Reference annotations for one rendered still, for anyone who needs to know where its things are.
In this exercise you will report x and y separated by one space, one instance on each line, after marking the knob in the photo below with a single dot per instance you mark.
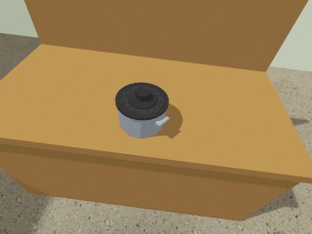
142 94

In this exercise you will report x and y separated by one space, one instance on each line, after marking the lid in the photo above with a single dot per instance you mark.
128 104

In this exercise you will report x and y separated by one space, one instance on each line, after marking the table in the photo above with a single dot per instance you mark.
229 148

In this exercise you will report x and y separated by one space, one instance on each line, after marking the pot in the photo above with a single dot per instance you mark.
142 128

